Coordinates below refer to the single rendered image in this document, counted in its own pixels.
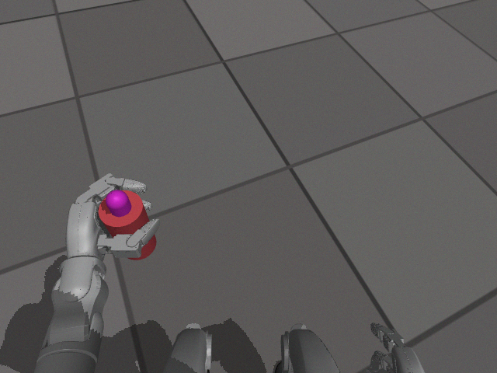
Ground left robot hand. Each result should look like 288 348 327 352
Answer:
66 173 160 261

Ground left robot arm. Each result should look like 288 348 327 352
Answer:
34 256 109 373

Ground bottle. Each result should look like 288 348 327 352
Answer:
99 190 156 260

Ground right robot hand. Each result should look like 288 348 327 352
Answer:
367 322 425 373

